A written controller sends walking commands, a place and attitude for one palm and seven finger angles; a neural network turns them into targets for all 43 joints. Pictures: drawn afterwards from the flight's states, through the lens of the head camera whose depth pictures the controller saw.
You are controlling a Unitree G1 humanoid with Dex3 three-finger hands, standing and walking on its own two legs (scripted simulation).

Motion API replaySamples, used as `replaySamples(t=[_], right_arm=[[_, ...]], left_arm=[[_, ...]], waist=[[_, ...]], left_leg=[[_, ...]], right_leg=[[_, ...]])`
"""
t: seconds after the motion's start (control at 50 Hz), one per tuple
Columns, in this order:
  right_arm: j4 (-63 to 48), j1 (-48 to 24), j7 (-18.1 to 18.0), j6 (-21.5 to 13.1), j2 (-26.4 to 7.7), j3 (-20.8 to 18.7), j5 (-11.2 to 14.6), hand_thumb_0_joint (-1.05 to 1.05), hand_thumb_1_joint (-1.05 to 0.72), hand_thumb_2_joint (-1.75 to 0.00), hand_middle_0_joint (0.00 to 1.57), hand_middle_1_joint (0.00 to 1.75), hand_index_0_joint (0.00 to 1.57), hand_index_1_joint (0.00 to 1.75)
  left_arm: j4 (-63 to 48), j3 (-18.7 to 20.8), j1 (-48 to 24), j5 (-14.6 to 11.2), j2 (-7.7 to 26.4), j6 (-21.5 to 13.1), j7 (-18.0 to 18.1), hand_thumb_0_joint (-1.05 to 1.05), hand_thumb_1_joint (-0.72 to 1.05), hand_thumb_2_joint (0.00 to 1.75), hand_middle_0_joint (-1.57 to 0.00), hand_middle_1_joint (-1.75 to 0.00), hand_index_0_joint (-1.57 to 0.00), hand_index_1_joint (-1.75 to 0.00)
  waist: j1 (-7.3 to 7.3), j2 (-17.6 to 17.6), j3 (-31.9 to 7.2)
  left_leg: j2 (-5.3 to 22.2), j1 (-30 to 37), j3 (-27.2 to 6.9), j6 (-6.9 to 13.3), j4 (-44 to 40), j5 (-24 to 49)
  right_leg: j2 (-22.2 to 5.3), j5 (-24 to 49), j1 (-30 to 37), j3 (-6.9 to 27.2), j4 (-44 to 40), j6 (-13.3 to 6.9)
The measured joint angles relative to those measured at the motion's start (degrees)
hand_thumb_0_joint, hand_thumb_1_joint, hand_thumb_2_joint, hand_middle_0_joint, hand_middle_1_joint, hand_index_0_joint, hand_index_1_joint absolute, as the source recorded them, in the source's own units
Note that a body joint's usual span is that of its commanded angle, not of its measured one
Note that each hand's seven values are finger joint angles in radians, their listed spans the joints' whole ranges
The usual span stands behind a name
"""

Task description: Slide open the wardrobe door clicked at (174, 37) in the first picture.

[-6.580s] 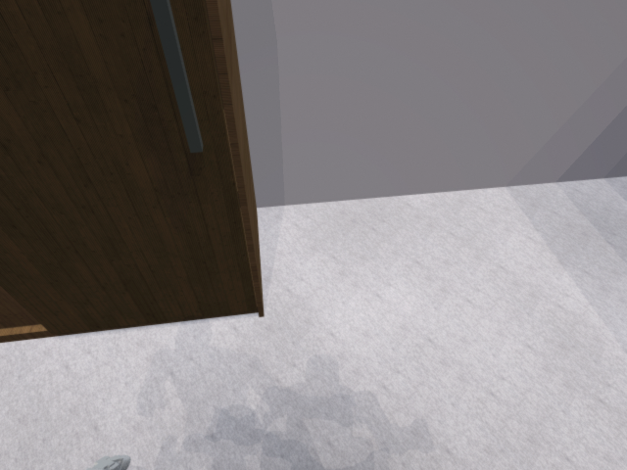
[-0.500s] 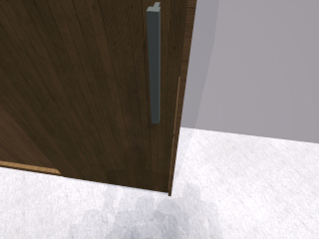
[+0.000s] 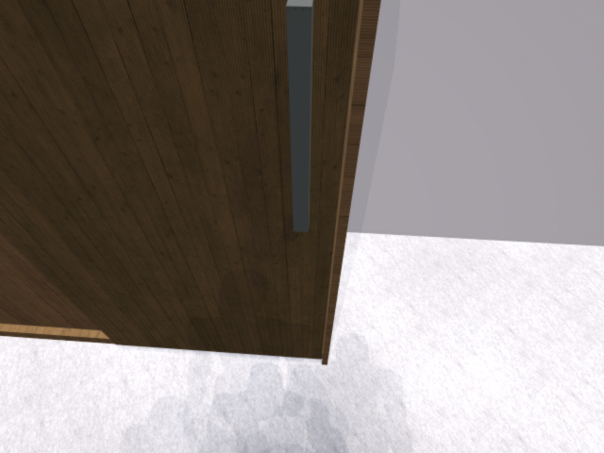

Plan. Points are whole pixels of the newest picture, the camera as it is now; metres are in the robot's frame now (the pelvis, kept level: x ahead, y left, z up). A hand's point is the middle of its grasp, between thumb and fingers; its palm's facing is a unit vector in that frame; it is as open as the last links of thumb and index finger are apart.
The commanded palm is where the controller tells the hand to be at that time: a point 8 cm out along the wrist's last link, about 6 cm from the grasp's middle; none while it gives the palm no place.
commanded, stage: shuffle to correct the standing spot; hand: right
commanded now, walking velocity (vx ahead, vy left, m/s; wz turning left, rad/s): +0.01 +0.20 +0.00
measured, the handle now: (302, 134) +0.47 +0.03 +0.18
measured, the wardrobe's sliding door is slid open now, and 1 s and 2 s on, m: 0.00 0.00 0.00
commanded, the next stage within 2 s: come to a stop and stand still in 0.60 s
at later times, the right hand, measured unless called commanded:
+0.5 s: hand out of the picture +0.06 -0.11 -0.17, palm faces +0.04 +0.97 -0.22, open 7.4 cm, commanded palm none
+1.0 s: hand out of the picture +0.02 +0.01 -0.17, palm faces +0.08 +0.98 -0.18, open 7.3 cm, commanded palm none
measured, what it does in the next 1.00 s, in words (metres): steps to the left: left foot, then right foot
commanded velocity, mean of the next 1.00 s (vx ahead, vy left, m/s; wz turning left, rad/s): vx -0.01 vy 0.09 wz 0.00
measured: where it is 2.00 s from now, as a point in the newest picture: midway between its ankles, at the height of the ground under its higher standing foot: outside the picture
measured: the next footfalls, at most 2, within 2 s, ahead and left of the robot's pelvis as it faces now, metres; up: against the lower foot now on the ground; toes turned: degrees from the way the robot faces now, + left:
left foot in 0.50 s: +0.06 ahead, +0.26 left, +0.00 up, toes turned +3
right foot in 0.74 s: +0.05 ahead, +0.07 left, +0.00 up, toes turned -10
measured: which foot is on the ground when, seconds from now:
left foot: down 0.00-0.16, up 0.18-0.48, down 0.50-0.74, up 0.76-1.00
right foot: down 0.00-0.50, up 0.52-0.72, down 0.74-1.00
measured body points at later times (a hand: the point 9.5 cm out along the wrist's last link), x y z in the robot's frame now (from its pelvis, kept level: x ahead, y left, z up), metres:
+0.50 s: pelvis +0.01 +0.10 -0.01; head +0.05 +0.10 +0.44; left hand +0.03 +0.34 -0.16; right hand +0.06 -0.16 -0.15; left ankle +0.02 +0.25 -0.73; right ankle +0.00 -0.09 -0.73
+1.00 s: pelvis +0.01 +0.19 +0.00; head +0.04 +0.18 +0.45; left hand +0.05 +0.42 -0.15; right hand +0.02 -0.04 -0.16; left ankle +0.02 +0.34 -0.73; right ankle +0.01 +0.08 -0.73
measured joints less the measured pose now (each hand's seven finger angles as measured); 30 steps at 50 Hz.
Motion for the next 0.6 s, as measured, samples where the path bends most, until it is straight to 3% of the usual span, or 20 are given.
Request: replaySamples(t=[0.08,0.14,0.18,0.24,0.3,0.4,0.48,0.5,0.54,0.6], right_arm=[[0.24,1.24,-0.24,0.21,0.73,-0.03,-0.39,0.0,-0.91,-0.9,0.2,0.29,0.2,0.29],[0.45,2.51,-0.14,0.66,1.19,-0.04,-0.32,0.0,-0.91,-0.9,0.2,0.29,0.2,0.29],[1.0,2.74,0.07,1.32,1.17,-0.26,0.06,0.0,-0.91,-0.9,0.2,0.29,0.2,0.29],[1.18,1.32,0.57,2.64,1.24,-0.78,-0.18,0.01,-0.91,-0.9,0.2,0.29,0.2,0.29],[-0.62,-1.69,1.25,3.03,0.27,-1.9,-0.29,0.01,-0.91,-0.9,0.2,0.29,0.2,0.29],[-4.1,-6.43,2.05,2.84,-1.31,-2.99,0.01,0.01,-0.91,-0.9,0.2,0.29,0.2,0.29],[-6.06,-8.71,2.55,1.7,-2.75,-3.4,0.18,0.0,-0.91,-0.9,0.2,0.29,0.2,0.29],[-6.77,-8.58,2.64,1.04,-3.57,-3.41,0.1,0.0,-0.91,-0.9,0.2,0.29,0.2,0.29],[-6.83,-9.67,2.13,0.56,-3.33,-3.41,-0.45,0.0,-0.91,-0.9,0.2,0.29,0.2,0.29],[-7.13,-9.56,1.53,0.84,-2.29,-2.84,-0.94,0.0,-0.91,-0.9,0.2,0.29,0.2,0.29]], left_arm=[[0.03,0.23,-0.92,-0.11,-0.47,0.4,0.34,0.01,0.91,0.9,-0.2,-0.3,-0.2,-0.3],[-0.65,0.25,-2.17,0.0,-0.9,-0.05,0.79,0.01,0.91,0.9,-0.2,-0.3,-0.2,-0.3],[-1.15,0.32,-3.31,0.25,-1.5,-0.87,1.13,0.01,0.92,0.9,-0.2,-0.3,-0.2,-0.3],[-2.62,0.17,-3.56,0.32,-1.52,-2.1,1.41,0.01,0.92,0.9,-0.2,-0.3,-0.2,-0.3],[-2.82,0.37,-3.14,0.51,-1.26,-2.33,1.27,0.01,0.92,0.9,-0.2,-0.3,-0.2,-0.3],[-3.24,1.39,-2.78,0.99,0.0,-1.21,0.02,0.01,0.91,0.9,-0.2,-0.3,-0.21,-0.3],[-4.46,2.72,-2.7,1.19,1.57,-0.18,-0.81,0.0,0.9,0.9,-0.2,-0.3,-0.21,-0.3],[-4.88,2.97,-2.24,1.08,1.79,0.1,-0.95,0.0,0.9,0.9,-0.2,-0.3,-0.21,-0.3],[-5.18,3.6,-2.7,0.73,3.25,1.18,-0.87,0.01,0.9,0.9,-0.2,-0.3,-0.21,-0.3],[-5.19,3.95,-3.68,0.4,4.72,2.02,-0.55,0.01,0.9,0.9,-0.2,-0.3,-0.2,-0.3]], waist=[[-0.71,0.48,0.9],[-1.09,1.41,1.26],[-1.18,3.58,1.74],[-0.29,3.43,1.92],[-0.24,2.59,2.28],[-0.16,0.0,2.53],[0.93,-2.26,2.74],[0.95,-1.61,2.26],[0.66,-2.76,2.88],[0.06,-3.02,2.96]], left_leg=[[-1.22,0.94,1.75,1.12,0.7,-1.27],[-1.8,0.53,2.08,1.21,3.18,-3.03],[-0.51,-2.51,0.92,-0.63,10.87,-4.43],[-0.07,-10.37,-2.45,-3.19,28.58,-7.86],[2.41,-15.48,-4.84,-4.69,34.39,-4.22],[6.79,-16.24,-6.02,-6.56,23.72,-0.26],[6.83,-11.71,-4.59,-6.72,9.1,3.45],[7.33,-10.06,-4.63,-6.88,4.46,6.12],[6.64,-11.6,-3.93,-7.52,7.47,6.41],[5.84,-11.3,-3.32,-5.94,8.12,4.19]], right_leg=[[-1.33,-4.62,-1.83,-2.53,7.48,-0.16],[-1.36,0.4,0.51,-4.69,1.53,-0.41],[-0.89,1.01,1.59,-6.26,0.81,-0.42],[-1.77,0.88,2.89,-6.64,-1.1,-0.02],[-2.84,3.48,4.11,-5.62,-5.0,1.15],[-5.39,6.39,4.23,-3.61,-8.59,3.4],[-7.92,5.43,1.68,-1.52,-5.31,5.97],[-7.73,4.06,0.23,-1.38,-2.74,5.55],[-6.98,-5.71,-3.93,1.03,7.52,3.77],[-3.6,-9.8,-8.44,0.69,21.75,1.9]])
